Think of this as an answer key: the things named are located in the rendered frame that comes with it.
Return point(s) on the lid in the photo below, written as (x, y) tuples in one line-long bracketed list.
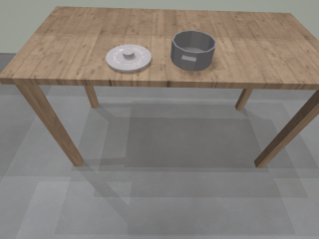
[(116, 60)]

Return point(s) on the pot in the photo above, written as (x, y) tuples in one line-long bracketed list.
[(192, 50)]

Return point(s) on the knob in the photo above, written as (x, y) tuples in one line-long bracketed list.
[(128, 53)]

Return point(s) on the table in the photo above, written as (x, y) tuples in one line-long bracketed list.
[(253, 51)]

